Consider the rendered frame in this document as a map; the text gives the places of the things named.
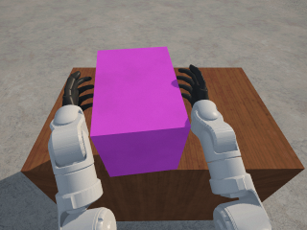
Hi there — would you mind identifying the left robot forearm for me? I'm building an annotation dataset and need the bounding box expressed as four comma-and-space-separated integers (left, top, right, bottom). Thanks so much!
48, 104, 103, 230

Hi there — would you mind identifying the robot right hand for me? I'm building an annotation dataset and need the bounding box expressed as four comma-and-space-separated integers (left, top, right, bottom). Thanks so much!
176, 64, 209, 108

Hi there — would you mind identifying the robot right upper arm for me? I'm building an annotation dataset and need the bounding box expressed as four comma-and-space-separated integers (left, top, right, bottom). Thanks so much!
213, 197, 272, 230

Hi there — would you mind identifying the right robot forearm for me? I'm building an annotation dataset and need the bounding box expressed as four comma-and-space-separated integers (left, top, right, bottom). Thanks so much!
190, 100, 272, 228

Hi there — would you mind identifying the robot left upper arm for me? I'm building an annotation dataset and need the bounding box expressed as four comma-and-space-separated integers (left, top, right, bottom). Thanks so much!
61, 207, 117, 230

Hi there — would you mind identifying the robot left hand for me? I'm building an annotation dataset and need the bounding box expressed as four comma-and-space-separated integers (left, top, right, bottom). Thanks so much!
62, 71, 94, 112

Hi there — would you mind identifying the carton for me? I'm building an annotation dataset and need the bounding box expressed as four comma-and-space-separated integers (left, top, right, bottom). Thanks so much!
90, 46, 191, 177

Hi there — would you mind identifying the pedestal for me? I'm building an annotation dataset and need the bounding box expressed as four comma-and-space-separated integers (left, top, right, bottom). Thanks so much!
21, 67, 305, 221

